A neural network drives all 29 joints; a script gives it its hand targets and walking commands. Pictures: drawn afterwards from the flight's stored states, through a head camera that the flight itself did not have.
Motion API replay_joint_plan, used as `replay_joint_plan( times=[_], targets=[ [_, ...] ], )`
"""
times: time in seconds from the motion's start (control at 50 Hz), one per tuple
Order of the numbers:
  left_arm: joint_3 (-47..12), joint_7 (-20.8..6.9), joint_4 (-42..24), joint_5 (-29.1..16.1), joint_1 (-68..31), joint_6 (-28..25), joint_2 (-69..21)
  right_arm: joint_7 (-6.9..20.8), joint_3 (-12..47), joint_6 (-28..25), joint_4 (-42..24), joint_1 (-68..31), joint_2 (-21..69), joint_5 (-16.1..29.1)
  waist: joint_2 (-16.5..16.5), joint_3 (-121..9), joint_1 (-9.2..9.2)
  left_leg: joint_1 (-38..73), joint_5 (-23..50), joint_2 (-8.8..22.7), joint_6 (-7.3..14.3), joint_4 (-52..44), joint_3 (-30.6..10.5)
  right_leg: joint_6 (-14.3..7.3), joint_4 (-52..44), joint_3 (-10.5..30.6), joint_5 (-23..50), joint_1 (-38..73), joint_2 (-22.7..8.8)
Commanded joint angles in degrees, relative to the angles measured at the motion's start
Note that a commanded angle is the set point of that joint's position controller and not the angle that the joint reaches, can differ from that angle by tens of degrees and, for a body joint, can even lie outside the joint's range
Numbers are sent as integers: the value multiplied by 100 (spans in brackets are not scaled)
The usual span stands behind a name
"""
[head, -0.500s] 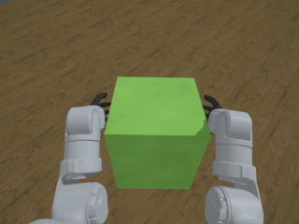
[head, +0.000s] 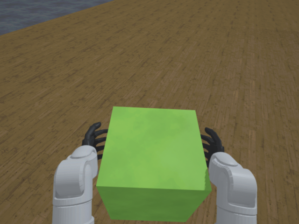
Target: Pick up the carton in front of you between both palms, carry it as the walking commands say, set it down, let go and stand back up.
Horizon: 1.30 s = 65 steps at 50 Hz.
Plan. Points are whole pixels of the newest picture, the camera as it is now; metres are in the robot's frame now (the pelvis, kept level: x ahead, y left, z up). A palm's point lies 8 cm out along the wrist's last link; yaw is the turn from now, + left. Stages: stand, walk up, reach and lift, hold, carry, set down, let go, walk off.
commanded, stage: carry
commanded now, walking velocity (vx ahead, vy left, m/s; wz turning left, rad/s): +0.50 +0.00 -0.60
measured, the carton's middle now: (151, 167) +0.27 -0.01 +0.04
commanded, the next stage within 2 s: none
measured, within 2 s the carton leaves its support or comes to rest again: neither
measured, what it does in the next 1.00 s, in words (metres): walks ahead, turning right: right foot, then left foot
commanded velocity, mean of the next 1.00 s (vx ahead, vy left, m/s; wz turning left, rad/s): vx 0.50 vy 0.00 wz -0.07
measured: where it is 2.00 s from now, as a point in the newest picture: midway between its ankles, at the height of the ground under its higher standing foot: (163, 125)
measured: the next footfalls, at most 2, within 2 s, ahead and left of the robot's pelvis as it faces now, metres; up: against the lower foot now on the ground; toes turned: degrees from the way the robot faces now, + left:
right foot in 0.06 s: +0.21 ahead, -0.08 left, +0.00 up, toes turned -10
left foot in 0.58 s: +0.54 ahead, +0.03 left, +0.00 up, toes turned -13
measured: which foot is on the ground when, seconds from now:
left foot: down 0.00-0.08, up 0.10-0.56, down 0.58-0.98, up 1.00-1.00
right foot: up 0.00-0.04, down 0.06-0.60, up 0.62-0.96, down 0.98-1.00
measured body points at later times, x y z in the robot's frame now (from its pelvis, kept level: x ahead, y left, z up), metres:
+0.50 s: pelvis +0.29 -0.04 +0.01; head +0.28 -0.05 +0.46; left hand +0.60 +0.03 +0.10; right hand +0.52 -0.26 +0.10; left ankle +0.46 +0.08 -0.69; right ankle +0.17 -0.08 -0.73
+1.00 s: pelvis +0.59 -0.13 +0.01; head +0.56 -0.13 +0.45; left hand +0.90 -0.08 +0.10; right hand +0.80 -0.37 +0.10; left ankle +0.51 +0.03 -0.72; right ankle +0.63 -0.26 -0.73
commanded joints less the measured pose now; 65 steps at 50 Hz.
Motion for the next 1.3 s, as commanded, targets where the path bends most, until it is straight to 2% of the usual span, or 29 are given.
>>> replay_joint_plan(
  times=[0.0,0.02,0.04,0.06,0.08,0.1,0.14,0.2,0.3,0.46,0.5,0.54,0.56,0.58,0.6,0.62,0.66,0.72,0.82,0.9,0.94,0.96,0.98,1.0,1.02,1.06,1.08,1.16,1.28],
  targets=[
    [-3805,-1320,178,-1977,-2520,134,-4360,1493,3941,167,-14,-2873,4404,2330,1189,-321,313,-654,6097,992,220,1081,246,-204,-157,-572,336,1578,578],
    [-3771,-1323,243,-1986,-2640,153,-4398,1496,3919,197,34,-2972,4373,2327,1078,-595,428,-1045,6006,827,82,2043,397,-305,-475,-628,181,2516,781],
    [-3739,-1336,294,-2015,-2756,175,-4473,1495,3879,212,65,-3193,4319,2290,663,-736,555,-1982,4687,669,-54,3335,213,-448,-644,26,-174,3498,529],
    [-3690,-1353,430,-1995,-2930,163,-4388,1482,3896,270,85,-3317,4432,2282,-1067,-959,447,-3779,1492,-156,-398,5499,-25,-1425,-1354,3483,-523,4395,-1355],
    [-3746,-1377,529,-2089,-2921,178,-4584,1475,3861,273,255,-3322,4523,2249,-983,-1095,447,-4419,-373,-546,-328,6512,-1174,-1841,-2159,5039,31,4343,-1797],
    [-3824,-1417,404,-2255,-3039,164,-4751,1478,3833,250,423,-3202,4798,2255,-629,-944,375,-4547,-195,-104,-127,6691,-1633,-1713,-2112,4381,297,4029,-1749],
    [-4061,-1506,248,-2456,-3313,36,-5259,1486,3833,130,408,-3208,5249,2210,1,-827,317,-4326,305,357,-38,5975,-1728,-1303,-1978,3298,690,3064,-1451],
    [-4200,-1635,241,-2584,-3233,-139,-5609,1427,3936,-77,397,-2946,5541,2017,-307,-998,267,-3574,694,362,-93,4663,-1471,-961,-2274,2213,106,2161,-945],
    [-4167,-1692,142,-2570,-2672,-299,-5469,1342,4073,-301,252,-2492,5691,1964,-484,-900,357,-4221,1303,240,-342,2928,-1262,-1080,-2497,2359,538,2879,-852],
    [-4037,-1521,-299,-2421,-2367,-152,-4730,1253,4136,-120,-391,-2543,4969,2107,-719,-663,448,-4382,1924,-250,-155,1645,-1077,-961,-1778,2337,2944,3900,-737],
    [-3988,-1484,-195,-2345,-2289,-61,-4569,1261,4068,-15,-270,-2464,4785,2085,-776,-553,464,-3978,1897,-416,-56,1132,-934,-879,-1490,2324,3380,3863,-708],
    [-3968,-1483,-98,-2335,-2357,16,-4470,1271,3997,49,-73,-2338,4734,2063,-690,-989,264,-1787,2185,-604,18,273,-611,-511,-391,1817,3687,2944,-424],
    [-3987,-1495,-98,-2347,-2459,43,-4417,1282,3929,57,42,-2212,4700,2019,-336,-1502,115,5,1958,65,158,226,-1194,-278,717,1618,2595,1713,-230],
    [-4056,-1525,-130,-2405,-2595,85,-4426,1284,3819,57,124,-2237,4625,1925,1045,-1858,153,973,1578,1682,635,-92,-3503,-93,2103,1134,411,468,309],
    [-4147,-1547,-147,-2508,-2873,137,-4623,1287,3732,24,351,-2250,4731,1868,1899,-1798,178,1360,2108,2200,1338,-208,-4800,-23,2960,1153,-1526,-685,483],
    [-4164,-1576,-157,-2558,-2969,113,-4749,1315,3759,-4,243,-2295,4940,1940,1358,-1605,156,955,2017,2040,1393,-170,-4478,-129,3462,1300,-1639,-800,106],
    [-4101,-1585,-72,-2537,-3100,12,-5073,1399,3930,-52,-2,-2762,5308,2134,397,-1036,139,-45,1682,1572,1169,-472,-3384,-115,3048,1245,-1205,-671,-206],
    [-4088,-1458,-29,-2278,-2895,-108,-5194,1520,4119,-84,-168,-3081,5400,2430,691,-827,192,-786,1467,1080,1024,-840,-2332,89,1623,852,-947,-70,-241],
    [-3968,-1229,-51,-2024,-2494,-131,-5136,1600,4155,-3,-333,-3029,5001,2611,813,-670,147,-853,1974,864,1163,-874,-1847,382,-237,328,-307,391,-152],
    [-3918,-1226,49,-2008,-2329,-38,-4983,1587,4062,82,-155,-2701,4782,2428,861,-594,125,-767,2624,659,1016,-449,-1590,470,-1031,21,211,919,-75],
    [-3919,-1281,146,-2063,-2274,-14,-4983,1564,4033,102,-48,-2651,4767,2321,599,-701,237,-1300,2409,430,824,336,-1295,434,-1549,-226,183,2173,-20],
    [-3907,-1311,207,-2079,-2269,-13,-4989,1550,4021,102,28,-2603,4745,2266,333,-960,298,-1982,2281,233,665,1146,-1043,348,-1491,60,-57,3260,-338],
    [-3840,-1337,319,-2032,-2173,-19,-4878,1551,4019,132,20,-2640,4708,2241,-851,-1227,425,-3094,1146,-238,368,2766,-692,23,-2154,1960,-1475,4145,-1696],
    [-3801,-1359,526,-2023,-2222,-66,-4959,1556,4069,160,-11,-2857,4784,2274,-2013,-1156,442,-4469,-341,-665,354,3867,-872,-622,-2510,3593,-1536,4703,-2626],
    [-3843,-1387,415,-2125,-2323,-109,-5117,1567,4105,125,13,-2972,4916,2303,-1511,-1082,402,-4732,-411,-236,554,4672,-1429,-771,-2436,3547,-1131,4485,-2787],
    [-4018,-1445,152,-2346,-2695,-200,-5456,1571,4132,5,-26,-3068,5199,2335,-536,-890,396,-4742,148,116,622,4813,-1562,-543,-2401,2449,-468,4007,-2473],
    [-4101,-1475,41,-2428,-2828,-248,-5563,1547,4140,-50,-69,-3063,5272,2319,-438,-817,399,-4609,464,204,583,4455,-1547,-362,-2514,1935,-298,3809,-2387],
    [-4214,-1556,-222,-2647,-2732,-317,-5468,1368,4169,-180,-220,-2740,5315,2106,-975,-699,389,-4593,1122,7,446,3635,-1112,-173,-2527,635,741,3941,-2122],
    [-4114,-1574,-543,-2620,-2487,-147,-4857,1185,4094,-57,-500,-2416,4904,1947,-1031,-204,369,-4100,2128,-375,605,1820,-298,-4,-2329,-725,2075,4002,-1741]
  ],
)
